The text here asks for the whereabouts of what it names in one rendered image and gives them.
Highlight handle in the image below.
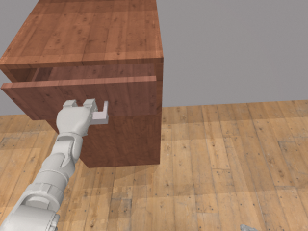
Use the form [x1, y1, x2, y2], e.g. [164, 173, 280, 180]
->
[90, 100, 109, 125]

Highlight robot left upper arm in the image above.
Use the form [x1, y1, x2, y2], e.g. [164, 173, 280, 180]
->
[4, 204, 60, 231]

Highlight robot left forearm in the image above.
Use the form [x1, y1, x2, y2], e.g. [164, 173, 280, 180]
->
[0, 132, 83, 231]

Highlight left robot hand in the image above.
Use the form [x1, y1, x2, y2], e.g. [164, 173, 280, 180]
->
[56, 98, 98, 137]

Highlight cabinet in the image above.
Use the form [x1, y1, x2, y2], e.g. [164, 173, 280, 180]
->
[0, 0, 164, 168]

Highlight drawer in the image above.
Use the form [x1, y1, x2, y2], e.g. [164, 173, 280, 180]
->
[0, 63, 157, 121]

